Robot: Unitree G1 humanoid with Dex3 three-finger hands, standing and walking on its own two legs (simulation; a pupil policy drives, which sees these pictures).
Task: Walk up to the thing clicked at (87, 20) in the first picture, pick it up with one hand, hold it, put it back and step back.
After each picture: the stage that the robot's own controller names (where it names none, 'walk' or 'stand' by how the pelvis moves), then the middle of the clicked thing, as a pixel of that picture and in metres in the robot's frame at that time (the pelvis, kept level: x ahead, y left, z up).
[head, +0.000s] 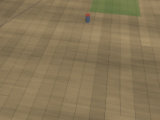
stand; (87, 18) +1.93 -0.01 -0.72
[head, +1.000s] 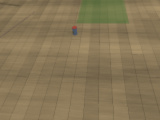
walk; (74, 30) +1.78 +0.28 -0.70
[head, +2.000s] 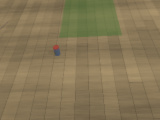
walk; (56, 50) +1.21 +0.40 -0.72
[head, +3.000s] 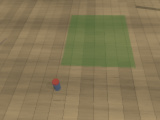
walk; (56, 84) +0.78 +0.34 -0.72
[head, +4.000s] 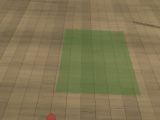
walk; out of the picture +0.46 +0.23 -0.70
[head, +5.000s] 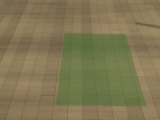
stand; out of the picture +0.32 +0.24 -0.72
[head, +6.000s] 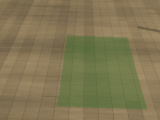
stand; out of the picture +0.33 +0.23 -0.73
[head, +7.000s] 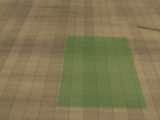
stand; out of the picture +0.34 +0.24 -0.73
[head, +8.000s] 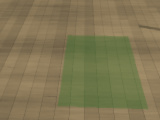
stand; out of the picture +0.32 +0.24 -0.73
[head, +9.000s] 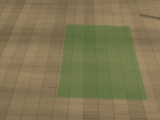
go down; out of the picture +0.33 +0.23 -0.72
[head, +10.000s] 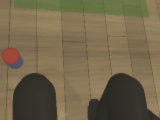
go down; (13, 59) +0.41 +0.27 -0.29
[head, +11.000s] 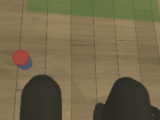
close in; (23, 60) +0.41 +0.26 -0.29
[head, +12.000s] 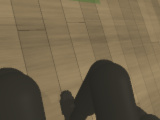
close in; out of the picture +0.40 +0.30 -0.22
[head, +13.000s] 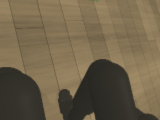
close; out of the picture +0.39 +0.30 -0.22
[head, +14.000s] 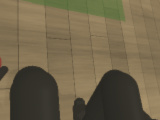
lift; out of the picture +0.33 +0.28 -0.17
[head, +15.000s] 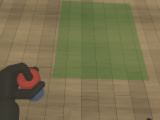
lift; (32, 86) +0.32 +0.19 -0.01
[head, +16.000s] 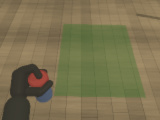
hold; (41, 87) +0.34 +0.17 -0.01
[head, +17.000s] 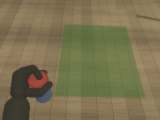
hold; (41, 87) +0.33 +0.17 -0.02
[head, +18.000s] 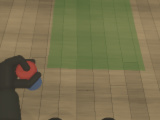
crouch; (30, 76) +0.37 +0.20 -0.07
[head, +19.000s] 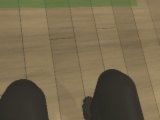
lower; out of the picture +0.47 +0.29 -0.12
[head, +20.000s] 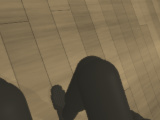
lower; out of the picture +0.42 +0.30 -0.23
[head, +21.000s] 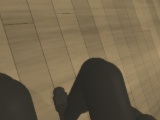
lower; out of the picture +0.42 +0.31 -0.22
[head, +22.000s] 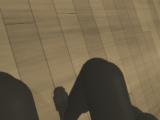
lower; out of the picture +0.42 +0.31 -0.22
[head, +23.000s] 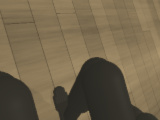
lower; out of the picture +0.41 +0.31 -0.22
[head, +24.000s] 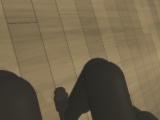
open; out of the picture +0.40 +0.29 -0.23
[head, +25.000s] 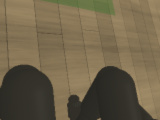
stand; out of the picture +0.41 +0.27 -0.24
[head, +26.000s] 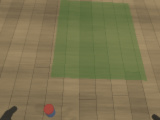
stand; (49, 110) +0.38 +0.21 -0.59
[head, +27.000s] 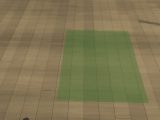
stand; out of the picture +0.36 +0.21 -0.67
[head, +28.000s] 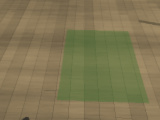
stand; out of the picture +0.36 +0.20 -0.67
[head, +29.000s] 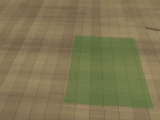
stand; out of the picture +0.38 +0.20 -0.72
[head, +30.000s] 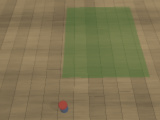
walk; (63, 107) +0.43 +0.17 -0.70
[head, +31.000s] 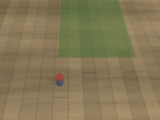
walk; (59, 80) +0.68 +0.18 -0.70
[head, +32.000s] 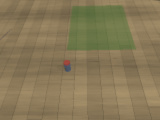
stand; (67, 65) +0.98 +0.26 -0.71
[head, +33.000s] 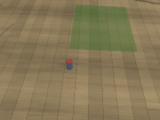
stand; (69, 64) +1.00 +0.18 -0.72
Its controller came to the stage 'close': yes
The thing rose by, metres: 0.71
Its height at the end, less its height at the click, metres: +0.00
